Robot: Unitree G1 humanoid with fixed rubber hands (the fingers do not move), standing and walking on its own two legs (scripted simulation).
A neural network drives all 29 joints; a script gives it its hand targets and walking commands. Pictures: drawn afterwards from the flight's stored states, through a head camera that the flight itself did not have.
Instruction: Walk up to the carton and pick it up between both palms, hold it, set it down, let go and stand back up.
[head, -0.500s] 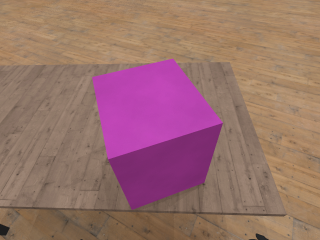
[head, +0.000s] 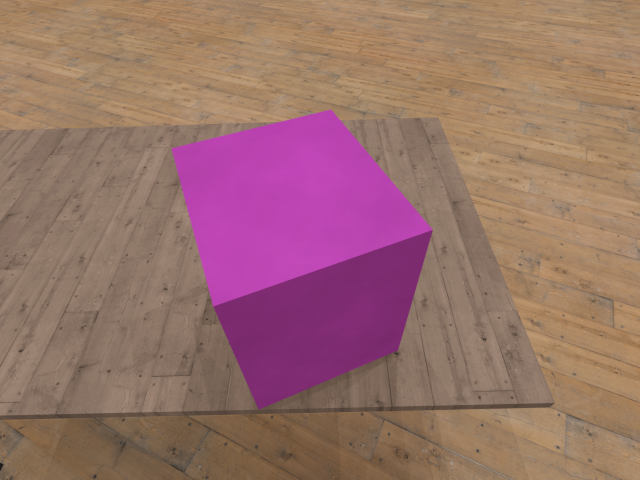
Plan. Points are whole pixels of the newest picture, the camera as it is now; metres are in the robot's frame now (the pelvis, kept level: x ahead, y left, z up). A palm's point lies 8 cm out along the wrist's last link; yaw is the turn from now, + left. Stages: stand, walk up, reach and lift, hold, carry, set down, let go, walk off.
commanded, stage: walk up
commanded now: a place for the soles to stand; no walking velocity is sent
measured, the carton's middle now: (295, 258) +0.42 +0.07 +0.02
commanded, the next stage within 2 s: none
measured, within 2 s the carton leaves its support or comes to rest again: neither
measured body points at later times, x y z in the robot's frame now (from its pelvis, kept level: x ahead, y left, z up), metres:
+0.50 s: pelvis -0.01 +0.02 -0.02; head +0.01 +0.01 +0.43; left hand +0.08 +0.30 -0.13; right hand +0.07 -0.26 -0.14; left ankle +0.00 +0.08 -0.73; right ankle +0.02 -0.13 -0.73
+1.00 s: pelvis -0.04 +0.08 -0.01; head +0.00 +0.10 +0.44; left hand +0.08 +0.35 -0.13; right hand +0.01 -0.18 -0.12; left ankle -0.04 +0.19 -0.73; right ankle -0.04 -0.06 -0.71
